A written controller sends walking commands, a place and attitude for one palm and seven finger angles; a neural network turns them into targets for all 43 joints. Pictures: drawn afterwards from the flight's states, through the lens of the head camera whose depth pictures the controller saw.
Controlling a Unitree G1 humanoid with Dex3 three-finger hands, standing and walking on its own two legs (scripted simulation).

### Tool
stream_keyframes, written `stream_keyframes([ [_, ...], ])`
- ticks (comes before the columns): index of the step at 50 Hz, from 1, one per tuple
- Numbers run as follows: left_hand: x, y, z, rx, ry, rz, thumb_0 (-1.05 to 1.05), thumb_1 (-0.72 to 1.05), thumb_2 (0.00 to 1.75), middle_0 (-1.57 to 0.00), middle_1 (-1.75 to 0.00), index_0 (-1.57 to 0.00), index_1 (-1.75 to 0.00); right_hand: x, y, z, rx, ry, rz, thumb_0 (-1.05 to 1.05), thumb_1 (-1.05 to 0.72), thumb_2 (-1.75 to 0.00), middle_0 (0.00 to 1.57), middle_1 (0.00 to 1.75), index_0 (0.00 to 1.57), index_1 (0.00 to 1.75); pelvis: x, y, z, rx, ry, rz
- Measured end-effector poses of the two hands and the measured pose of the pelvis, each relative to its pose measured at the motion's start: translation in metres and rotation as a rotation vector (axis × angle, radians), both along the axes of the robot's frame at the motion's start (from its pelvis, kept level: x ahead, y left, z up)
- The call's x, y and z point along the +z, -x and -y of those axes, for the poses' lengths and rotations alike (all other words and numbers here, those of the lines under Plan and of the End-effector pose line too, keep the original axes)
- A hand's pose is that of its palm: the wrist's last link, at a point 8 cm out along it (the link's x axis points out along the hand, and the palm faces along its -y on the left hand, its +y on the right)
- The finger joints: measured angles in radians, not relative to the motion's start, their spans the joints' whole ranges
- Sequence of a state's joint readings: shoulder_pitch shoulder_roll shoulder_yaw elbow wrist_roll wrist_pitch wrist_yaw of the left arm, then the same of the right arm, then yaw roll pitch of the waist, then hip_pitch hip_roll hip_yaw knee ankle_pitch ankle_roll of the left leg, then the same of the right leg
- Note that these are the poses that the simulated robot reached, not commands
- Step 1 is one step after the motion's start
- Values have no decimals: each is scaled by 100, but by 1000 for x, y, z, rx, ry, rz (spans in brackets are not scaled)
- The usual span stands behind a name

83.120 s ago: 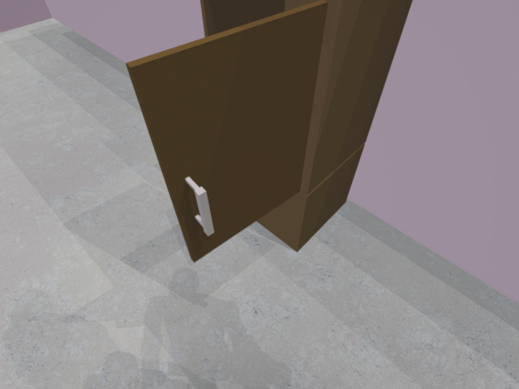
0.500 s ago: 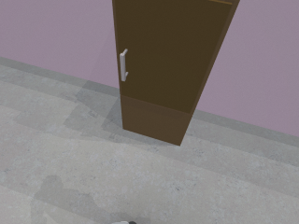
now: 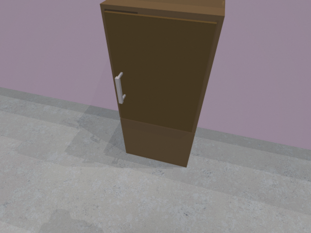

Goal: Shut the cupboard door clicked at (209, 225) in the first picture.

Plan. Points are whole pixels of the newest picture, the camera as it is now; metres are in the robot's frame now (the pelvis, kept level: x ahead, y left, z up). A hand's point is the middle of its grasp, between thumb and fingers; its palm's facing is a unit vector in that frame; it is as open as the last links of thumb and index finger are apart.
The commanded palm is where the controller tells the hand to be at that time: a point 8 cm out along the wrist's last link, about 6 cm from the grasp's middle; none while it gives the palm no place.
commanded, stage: let the arm hang, fingers relaxed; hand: left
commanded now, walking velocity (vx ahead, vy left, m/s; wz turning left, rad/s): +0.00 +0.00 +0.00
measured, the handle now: (121, 88) +0.79 +0.20 -0.10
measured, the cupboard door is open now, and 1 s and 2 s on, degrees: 0 0 0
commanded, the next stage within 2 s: look to check the result in 0.18 s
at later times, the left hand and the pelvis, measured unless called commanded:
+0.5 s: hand out of the picture -0.03 +0.14 -0.18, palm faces +0.04 -0.99 -0.15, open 7.4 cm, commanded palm none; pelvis +0.03 -0.01 +0.00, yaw +0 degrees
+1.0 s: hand out of the picture -0.01 +0.14 -0.18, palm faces +0.04 -0.98 -0.17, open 7.4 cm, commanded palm none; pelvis +0.04 -0.01 +0.00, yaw +0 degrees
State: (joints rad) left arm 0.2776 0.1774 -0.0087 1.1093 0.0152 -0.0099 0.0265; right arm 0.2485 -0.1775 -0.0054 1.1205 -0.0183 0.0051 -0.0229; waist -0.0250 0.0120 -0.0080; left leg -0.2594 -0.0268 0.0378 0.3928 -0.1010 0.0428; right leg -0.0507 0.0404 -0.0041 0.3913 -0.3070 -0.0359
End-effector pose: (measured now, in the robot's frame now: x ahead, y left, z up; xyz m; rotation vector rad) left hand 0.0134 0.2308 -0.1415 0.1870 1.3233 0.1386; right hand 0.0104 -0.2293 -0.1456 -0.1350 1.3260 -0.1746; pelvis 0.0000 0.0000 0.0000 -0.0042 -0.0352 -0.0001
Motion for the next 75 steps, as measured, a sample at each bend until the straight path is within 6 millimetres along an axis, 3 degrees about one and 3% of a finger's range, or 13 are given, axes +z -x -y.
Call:
stream_keyframes([
  [3,-2,-11,12,-3,19,13,1,91,90,-20,-30,-20,-30,0,2,-1,-1,-4,-16,0,-91,-89,20,30,20,30,0,-4,3,0,-2,-3],
  [7,-4,-10,17,8,26,-11,1,94,90,-20,-30,-20,-30,-1,8,-4,-5,-12,-53,0,-91,-89,20,30,20,30,0,-10,6,0,-3,-7],
  [17,-7,24,32,56,53,-137,1,92,90,-20,-30,-20,-30,-2,17,-10,-9,-27,-134,0,-91,-89,20,30,20,30,0,-21,9,2,-6,-13],
  [24,-6,43,40,84,65,-198,1,91,90,-20,-30,-20,-30,-3,8,-10,0,-24,-131,0,-91,-89,20,30,20,30,0,-27,10,2,-9,-13],
  [31,-6,46,43,95,68,-201,1,91,90,-20,-30,-20,-30,-3,-8,-6,13,-12,-103,1,-91,-89,20,30,20,30,-1,-30,9,4,-12,-10],
  [43,-6,31,40,82,56,-165,0,91,90,-20,-30,-20,-30,-2,-19,0,19,-5,-76,0,-91,-89,20,30,20,30,-1,-33,11,2,-17,-8],
  [61,-8,12,32,40,29,-177,0,91,90,-20,-30,-20,-30,-9,-2,4,-66,-7,-103,0,-91,-89,20,30,20,30,-6,-34,15,-62,-10,-15],
  [75,-14,-42,14,-55,4,-82,1,91,90,-20,-30,-20,-30,-8,3,17,-141,44,-59,0,-91,-89,20,30,20,30,-12,-29,10,-127,-10,-24],
])
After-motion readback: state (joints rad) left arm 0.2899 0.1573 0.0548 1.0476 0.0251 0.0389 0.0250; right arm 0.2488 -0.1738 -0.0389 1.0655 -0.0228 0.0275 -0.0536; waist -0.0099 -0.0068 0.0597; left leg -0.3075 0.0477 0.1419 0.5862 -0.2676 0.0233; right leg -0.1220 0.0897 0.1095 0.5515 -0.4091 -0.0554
